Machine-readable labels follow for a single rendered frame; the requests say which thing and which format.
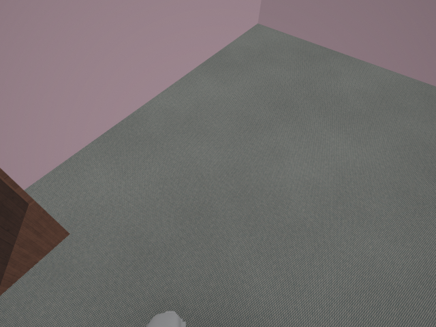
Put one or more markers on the cupboard door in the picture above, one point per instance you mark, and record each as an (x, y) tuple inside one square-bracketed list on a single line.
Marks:
[(12, 212)]

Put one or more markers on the robot left thigh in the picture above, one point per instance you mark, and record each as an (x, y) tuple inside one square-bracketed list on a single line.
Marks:
[(166, 320)]

